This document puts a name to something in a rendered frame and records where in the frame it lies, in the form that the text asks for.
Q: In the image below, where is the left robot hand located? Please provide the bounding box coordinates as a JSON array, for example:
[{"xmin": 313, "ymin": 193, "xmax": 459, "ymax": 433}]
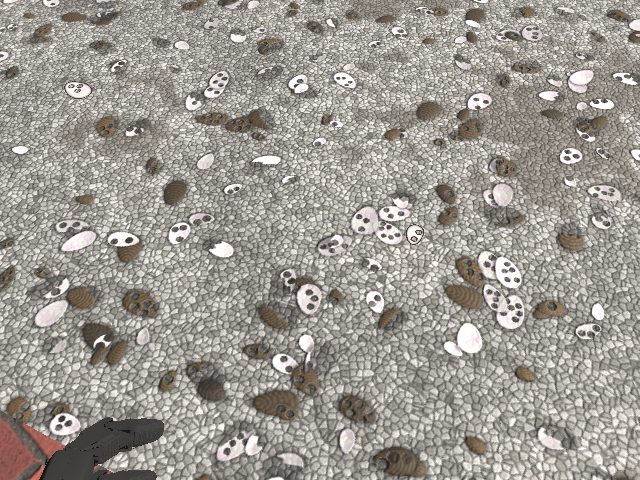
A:
[{"xmin": 39, "ymin": 417, "xmax": 164, "ymax": 480}]

